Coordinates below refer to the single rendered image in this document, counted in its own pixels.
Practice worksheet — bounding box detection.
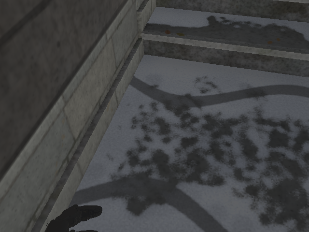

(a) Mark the left robot hand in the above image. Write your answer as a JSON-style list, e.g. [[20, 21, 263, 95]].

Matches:
[[44, 204, 102, 232]]

